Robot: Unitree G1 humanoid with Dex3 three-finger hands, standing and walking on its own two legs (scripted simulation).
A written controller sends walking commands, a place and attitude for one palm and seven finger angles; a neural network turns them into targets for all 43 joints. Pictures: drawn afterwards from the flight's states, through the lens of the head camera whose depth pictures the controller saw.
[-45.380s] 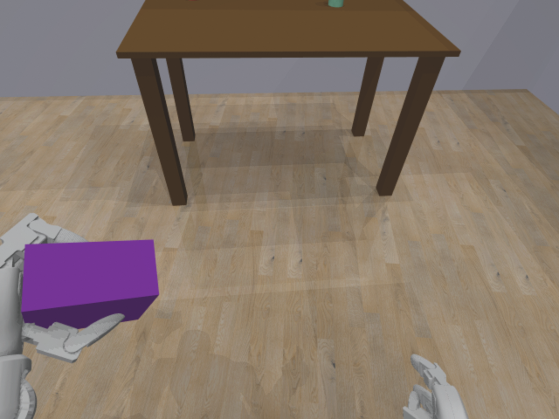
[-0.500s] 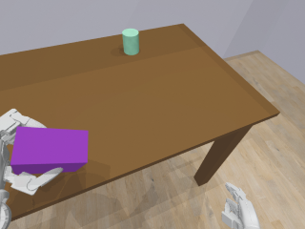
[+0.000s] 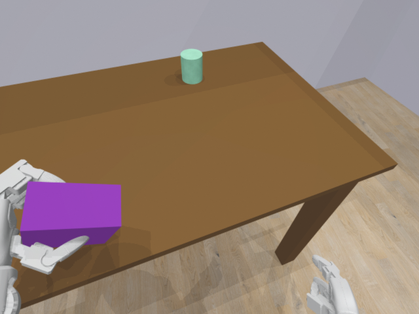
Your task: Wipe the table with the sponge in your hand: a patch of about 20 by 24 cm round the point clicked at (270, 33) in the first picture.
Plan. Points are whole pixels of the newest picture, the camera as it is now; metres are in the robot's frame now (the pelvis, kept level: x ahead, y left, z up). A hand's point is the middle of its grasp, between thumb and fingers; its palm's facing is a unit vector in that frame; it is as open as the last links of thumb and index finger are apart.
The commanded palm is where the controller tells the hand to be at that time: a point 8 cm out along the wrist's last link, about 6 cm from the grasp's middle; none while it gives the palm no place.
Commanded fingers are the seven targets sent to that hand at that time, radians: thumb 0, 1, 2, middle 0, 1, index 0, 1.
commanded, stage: come to a stop and stand still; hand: left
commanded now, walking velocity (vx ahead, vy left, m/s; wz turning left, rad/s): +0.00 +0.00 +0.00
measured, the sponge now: (85, 217) +0.23 +0.21 +0.12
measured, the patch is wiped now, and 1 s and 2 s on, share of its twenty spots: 0.00 0.00 0.00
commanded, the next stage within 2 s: look again from close up in 0.58 s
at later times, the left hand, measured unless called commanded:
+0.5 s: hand (4, 213) +0.21 +0.30 +0.15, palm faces +0.37 -0.84 -0.39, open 10.3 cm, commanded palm +0.15 +0.34 +0.17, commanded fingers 0.00 0.10 1.30 -1.20 -1.60 -1.20 -1.60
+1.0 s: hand (21, 219) +0.21 +0.29 +0.14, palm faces +0.28 -0.87 -0.40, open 10.3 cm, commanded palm +0.15 +0.33 +0.17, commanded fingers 0.00 0.10 1.30 -1.20 -1.60 -1.20 -1.60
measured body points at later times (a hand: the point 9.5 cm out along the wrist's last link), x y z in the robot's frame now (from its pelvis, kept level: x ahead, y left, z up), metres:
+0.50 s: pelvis +0.00 +0.06 +0.00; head +0.01 +0.07 +0.45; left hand +0.19 +0.35 +0.18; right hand +0.17 -0.16 -0.07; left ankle +0.00 +0.13 -0.74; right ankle +0.02 -0.07 -0.74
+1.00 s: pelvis -0.01 +0.05 +0.00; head +0.00 +0.07 +0.45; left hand +0.19 +0.33 +0.16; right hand +0.16 -0.18 -0.07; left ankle +0.00 +0.13 -0.74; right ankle +0.02 -0.07 -0.74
